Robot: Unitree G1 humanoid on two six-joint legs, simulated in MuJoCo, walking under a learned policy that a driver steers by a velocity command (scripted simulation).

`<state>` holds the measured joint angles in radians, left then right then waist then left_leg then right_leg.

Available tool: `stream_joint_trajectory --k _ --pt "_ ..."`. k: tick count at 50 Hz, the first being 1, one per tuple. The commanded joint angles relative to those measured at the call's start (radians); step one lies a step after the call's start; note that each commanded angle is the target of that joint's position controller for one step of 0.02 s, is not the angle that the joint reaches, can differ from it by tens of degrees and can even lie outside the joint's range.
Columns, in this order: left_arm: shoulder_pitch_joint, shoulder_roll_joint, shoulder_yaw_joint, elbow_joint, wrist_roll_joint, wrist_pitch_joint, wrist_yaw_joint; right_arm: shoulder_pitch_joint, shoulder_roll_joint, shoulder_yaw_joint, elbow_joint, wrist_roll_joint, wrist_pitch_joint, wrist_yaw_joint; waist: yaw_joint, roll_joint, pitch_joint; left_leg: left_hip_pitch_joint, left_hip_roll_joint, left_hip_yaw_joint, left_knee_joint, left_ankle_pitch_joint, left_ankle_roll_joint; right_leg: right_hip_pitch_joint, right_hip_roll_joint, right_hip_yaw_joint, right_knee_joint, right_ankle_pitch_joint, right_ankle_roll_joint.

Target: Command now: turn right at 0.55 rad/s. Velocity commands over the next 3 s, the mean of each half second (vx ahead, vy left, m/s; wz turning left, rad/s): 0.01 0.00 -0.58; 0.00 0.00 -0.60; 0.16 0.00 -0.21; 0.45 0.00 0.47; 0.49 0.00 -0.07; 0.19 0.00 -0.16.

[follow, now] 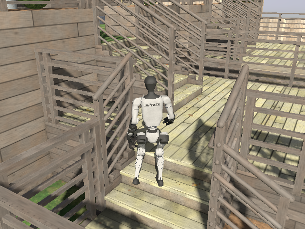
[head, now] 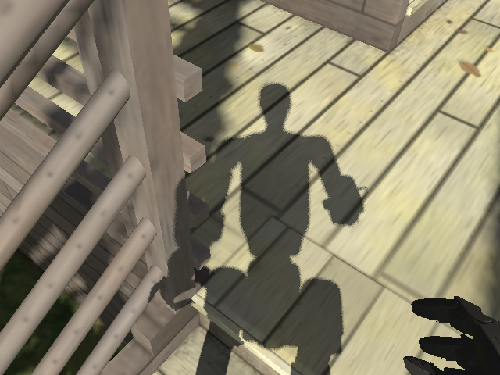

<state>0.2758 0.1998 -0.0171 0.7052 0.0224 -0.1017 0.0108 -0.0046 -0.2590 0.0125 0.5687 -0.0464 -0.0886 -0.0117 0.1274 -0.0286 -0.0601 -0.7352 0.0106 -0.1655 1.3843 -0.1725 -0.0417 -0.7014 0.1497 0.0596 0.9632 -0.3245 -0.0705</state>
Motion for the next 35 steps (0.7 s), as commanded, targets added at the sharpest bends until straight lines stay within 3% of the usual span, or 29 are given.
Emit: stream_joint_trajectory --k 1,3,4,5,6,7,8,9,10,11,12,13,14,15,16,17,18,19,21,24,25,26,28,29,30,32,33,34,35 --pt "-0.079 0.082 0.004 -0.126 0.004 -0.03 0.013 0.102 -0.069 -0.018 -0.049 -0.003 0.013 -0.014 -0.068 -0.05 -0.085 0.126 -0.012 0.047 -0.015 -0.009 -0.035 0.04 -0.187 0.402 -0.2 0.072 -0.184" --pt "-0.029 0.065 -0.01 -0.138 -0.016 -0.021 0.011 0.085 -0.092 -0.027 -0.056 0.006 0.013 -0.026 -0.026 -0.102 -0.06 0.082 -0.014 0.006 -0.058 -0.043 -0.031 0.094 -0.208 0.492 -0.122 0.037 -0.205" --pt "-0.025 0.056 -0.015 -0.155 -0.018 -0.015 0.01 0.073 -0.087 -0.027 -0.069 -0.004 0.011 -0.028 -0.013 -0.1 -0.058 0.069 -0.008 -0.006 -0.137 -0.064 -0.023 0.11 -0.205 0.513 -0.102 0.027 -0.204" --pt "-0.042 0.064 -0.016 -0.165 -0.022 -0.001 0.013 0.1 -0.068 -0.017 -0.067 -0.001 0.006 -0.021 -0.022 -0.083 -0.062 0.109 0.009 -0.011 -0.286 -0.07 -0.009 0.1 -0.193 0.538 -0.057 -0.005 -0.198" --pt "-0.071 0.076 -0.018 -0.172 -0.014 0.007 0.013 0.138 -0.029 -0.009 -0.058 -0.012 0.005 -0.013 -0.05 -0.048 -0.068 0.213 0.009 0.025 -0.447 -0.055 -0.003 0.051 -0.149 0.497 -0.037 -0.101 -0.174" --pt "-0.103 0.093 -0.01 -0.172 -0.024 0.008 0.01 0.168 -0.011 -0.006 -0.045 -0.017 0.009 0.0 -0.07 -0.044 -0.049 0.308 0.011 0.074 -0.598 -0.048 -0.002 0.002 -0.13 0.466 -0.008 -0.182 -0.15" --pt "-0.129 0.096 -0.012 -0.187 -0.032 0.028 0.016 0.201 0.02 0.002 -0.046 0.002 0.014 0.026 -0.081 -0.018 -0.006 0.377 -0.008 0.136 -0.837 0.138 0.012 -0.033 -0.093 0.404 0.022 -0.187 -0.136" --pt "-0.117 0.122 -0.012 -0.167 -0.04 0.044 0.01 0.249 0.02 -0.004 -0.015 0.022 0.008 0.058 -0.095 -0.033 0.024 0.529 -0.003 0.181 -1.085 0.403 0.032 -0.095 -0.07 0.355 0.061 -0.218 -0.105" --pt "-0.064 0.14 -0.016 -0.151 -0.047 0.068 0.005 0.295 0.002 -0.012 0.023 0.03 -0.001 0.095 -0.078 -0.049 0.036 0.704 0.046 0.201 -1.204 0.654 0.072 -0.195 -0.051 0.329 0.144 -0.159 -0.055" --pt "-0.026 0.112 -0.036 -0.153 -0.047 0.085 -0.002 0.32 -0.022 -0.021 0.045 0.015 -0.016 0.117 -0.082 0.029 0.043 0.834 0.109 0.188 -1.253 0.676 0.155 -0.347 -0.029 0.281 0.325 -0.157 -0.002" --pt "0.09 0.025 -0.046 -0.188 -0.036 0.082 -0.032 0.334 -0.145 -0.055 0.066 -0.001 -0.023 0.139 0.0 0.288 -0.074 1.019 0.38 -0.012 -0.817 1.253 0.413 -0.631 0.071 0.08 0.692 -0.413 0.144" --pt "0.139 0.095 -0.023 -0.136 -0.033 0.088 -0.03 0.328 -0.203 -0.095 0.048 -0.068 -0.01 0.136 -0.057 0.227 -0.175 1.06 0.53 -0.099 -0.819 1.308 0.529 -0.741 0.072 0.04 1.072 -0.54 0.205" --pt "0.127 0.078 -0.024 -0.121 -0.013 0.092 -0.031 0.294 -0.233 -0.114 0.039 -0.073 -0.008 0.112 -0.066 0.188 -0.182 0.998 0.573 -0.166 -0.886 1.012 0.521 -0.771 -0.004 0.038 1.276 -0.394 0.237" --pt "-0.002 0.055 -0.028 -0.139 -0.001 0.086 -0.02 0.268 -0.206 -0.092 0.043 -0.076 -0.008 0.087 -0.089 0.13 -0.096 0.887 0.547 -0.194 -0.946 0.609 0.488 -0.877 -0.049 0.09 1.452 -0.243 0.23" --pt "-0.074 0.053 -0.028 -0.13 0.008 0.083 0.001 0.231 -0.134 -0.06 0.037 -0.056 0.001 0.065 -0.118 0.098 -0.066 0.805 0.451 -0.116 -1.019 0.231 0.438 -0.843 -0.044 0.092 1.382 -0.152 0.196" --pt "-0.131 0.061 -0.026 -0.138 0.006 0.077 0.0 0.242 -0.124 -0.053 0.028 -0.062 0.012 0.043 -0.133 0.065 0.01 0.667 0.404 -0.102 -1.061 -0.004 0.39 -0.769 -0.069 0.124 1.394 -0.056 0.171" --pt "-0.17 0.074 -0.023 -0.159 0.005 0.068 -0.007 0.251 -0.118 -0.05 0.034 -0.043 0.014 0.029 -0.14 0.088 0.03 0.626 0.346 -0.038 -1.092 -0.122 0.353 -0.736 -0.074 0.089 1.352 -0.063 0.145" --pt "-0.188 0.086 -0.017 -0.147 0.008 0.066 -0.012 0.207 -0.093 -0.039 0.022 -0.013 0.011 0.013 -0.143 0.103 0.031 0.571 0.282 0.022 -1.104 -0.163 0.324 -0.658 -0.077 0.041 1.256 -0.004 0.139" --pt "-0.209 0.092 -0.013 -0.134 -0.005 0.061 -0.028 0.267 -0.09 -0.033 0.048 -0.004 0.005 0.011 -0.177 0.137 0.033 0.604 0.286 0.043 -1.129 -0.107 0.322 -0.648 -0.079 0.032 1.217 0.01 0.143" --pt "-0.219 0.068 -0.027 -0.123 -0.016 0.073 -0.026 0.419 -0.095 -0.035 0.131 -0.037 0.007 0.033 -0.207 0.147 0.022 0.795 0.367 0.064 -1.114 0.223 0.371 -0.778 -0.099 0.081 1.168 0.015 0.141" --pt "-0.205 0.076 -0.028 -0.112 -0.024 0.074 -0.02 0.422 -0.086 -0.031 0.138 -0.053 0.015 0.051 -0.186 0.156 0.009 0.795 0.381 0.077 -1.118 0.295 0.387 -0.774 -0.109 0.084 1.16 0.029 0.136" --pt "-0.191 0.063 -0.034 -0.107 -0.018 0.078 -0.016 0.432 -0.097 -0.036 0.143 -0.058 0.012 0.063 -0.185 0.13 -0.019 0.839 0.394 0.103 -1.114 0.323 0.385 -0.773 -0.118 0.087 1.114 0.027 0.133" --pt "-0.212 0.053 -0.035 -0.105 -0.005 0.08 -0.021 0.468 -0.092 -0.04 0.176 -0.067 0.009 0.069 -0.19 0.147 -0.013 0.886 0.395 0.132 -1.12 0.316 0.367 -0.802 -0.133 0.07 1.104 -0.003 0.113" --pt "-0.233 0.043 -0.04 -0.102 0.006 0.081 -0.03 0.495 -0.068 -0.034 0.203 -0.066 0.013 0.065 -0.19 0.15 0.008 0.914 0.409 0.124 -1.137 0.247 0.36 -0.842 -0.143 0.073 1.072 -0.005 0.097" --pt "-0.26 0.048 -0.035 -0.1 0.012 0.075 -0.036 0.502 -0.071 -0.035 0.224 -0.077 0.02 0.062 -0.194 0.149 0.015 0.911 0.4 0.152 -1.14 0.183 0.347 -0.85 -0.147 0.067 1.061 -0.01 0.074" --pt "-0.305 0.019 -0.052 -0.128 0.005 0.081 -0.043 0.547 -0.073 -0.046 0.29 -0.097 0.022 0.054 -0.175 0.147 0.05 0.969 0.469 0.137 -1.177 0.193 0.331 -0.936 -0.2 0.094 1.081 -0.116 0.023" --pt "-0.345 0.011 -0.055 -0.141 0.022 0.094 -0.063 0.47 -0.099 -0.061 0.275 -0.072 0.015 0.055 -0.136 0.17 0.064 0.954 0.439 0.211 -1.231 0.131 0.295 -0.889 -0.251 0.01 0.837 -0.225 0.013" --pt "-0.408 0.034 -0.055 -0.144 0.004 0.113 -0.076 0.411 -0.071 -0.054 0.268 -0.061 0.003 0.056 -0.142 0.121 0.035 0.817 0.385 0.267 -1.265 -0.032 0.25 -0.728 -0.267 -0.053 0.686 -0.317 0.002" --pt "-0.433 0.044 -0.053 -0.139 0.0 0.132 -0.087 0.402 -0.07 -0.058 0.267 -0.047 -0.005 0.055 -0.143 0.161 0.039 0.675 0.377 0.301 -1.305 -0.12 0.235 -0.561 -0.253 -0.107 0.611 -0.407 0.001"
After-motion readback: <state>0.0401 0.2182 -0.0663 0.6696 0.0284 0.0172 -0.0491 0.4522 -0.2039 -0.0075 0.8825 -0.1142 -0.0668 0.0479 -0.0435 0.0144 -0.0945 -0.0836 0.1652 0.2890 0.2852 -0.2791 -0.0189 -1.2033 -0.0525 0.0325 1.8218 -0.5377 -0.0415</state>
